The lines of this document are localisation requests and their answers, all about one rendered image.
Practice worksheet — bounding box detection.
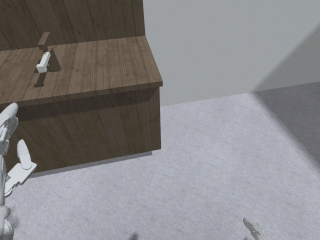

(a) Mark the robot left forearm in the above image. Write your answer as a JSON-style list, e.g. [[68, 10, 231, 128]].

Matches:
[[0, 205, 14, 240]]

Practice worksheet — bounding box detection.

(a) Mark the tap lever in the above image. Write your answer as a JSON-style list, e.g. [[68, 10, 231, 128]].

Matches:
[[36, 51, 51, 73]]

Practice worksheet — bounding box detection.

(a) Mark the counter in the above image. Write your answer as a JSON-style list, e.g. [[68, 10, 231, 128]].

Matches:
[[0, 0, 163, 176]]

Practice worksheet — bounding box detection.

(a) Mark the right robot hand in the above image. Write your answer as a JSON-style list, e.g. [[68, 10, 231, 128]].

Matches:
[[243, 217, 271, 240]]

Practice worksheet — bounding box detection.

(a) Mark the left robot hand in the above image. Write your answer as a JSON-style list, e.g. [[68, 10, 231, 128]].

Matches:
[[0, 102, 37, 206]]

